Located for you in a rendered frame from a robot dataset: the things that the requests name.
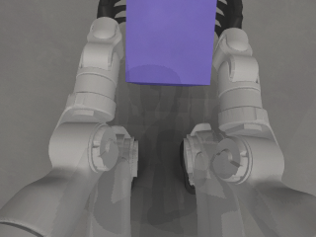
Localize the right robot forearm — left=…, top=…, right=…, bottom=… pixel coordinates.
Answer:
left=211, top=28, right=279, bottom=147

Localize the right robot foot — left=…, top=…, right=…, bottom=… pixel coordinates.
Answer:
left=180, top=141, right=196, bottom=195

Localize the left robot foot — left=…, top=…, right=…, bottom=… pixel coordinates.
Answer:
left=130, top=139, right=135, bottom=190

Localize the robot right upper arm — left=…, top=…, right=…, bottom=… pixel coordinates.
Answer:
left=212, top=134, right=316, bottom=237

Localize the robot left upper arm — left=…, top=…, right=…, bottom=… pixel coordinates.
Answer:
left=0, top=121, right=119, bottom=237

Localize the robot foot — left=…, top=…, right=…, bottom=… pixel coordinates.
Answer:
left=180, top=141, right=196, bottom=195
left=130, top=139, right=135, bottom=190

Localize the carton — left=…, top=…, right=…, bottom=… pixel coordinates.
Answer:
left=125, top=0, right=217, bottom=87

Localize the robot left hand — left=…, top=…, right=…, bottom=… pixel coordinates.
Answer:
left=97, top=0, right=126, bottom=24

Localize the robot right hand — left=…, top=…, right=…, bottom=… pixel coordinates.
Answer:
left=214, top=0, right=243, bottom=38

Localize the left robot forearm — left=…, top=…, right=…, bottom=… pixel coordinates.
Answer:
left=48, top=17, right=124, bottom=157

